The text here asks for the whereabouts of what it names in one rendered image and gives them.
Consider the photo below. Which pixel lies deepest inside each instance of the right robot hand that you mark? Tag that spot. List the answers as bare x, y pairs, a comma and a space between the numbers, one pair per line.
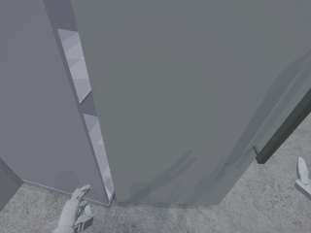
303, 184

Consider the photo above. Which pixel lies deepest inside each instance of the left robot hand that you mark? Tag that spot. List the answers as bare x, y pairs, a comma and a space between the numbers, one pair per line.
70, 214

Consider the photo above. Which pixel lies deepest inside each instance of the fridge door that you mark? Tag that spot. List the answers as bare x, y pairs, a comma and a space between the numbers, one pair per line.
184, 89

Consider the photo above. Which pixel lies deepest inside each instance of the handle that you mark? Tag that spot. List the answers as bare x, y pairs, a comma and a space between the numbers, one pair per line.
296, 117

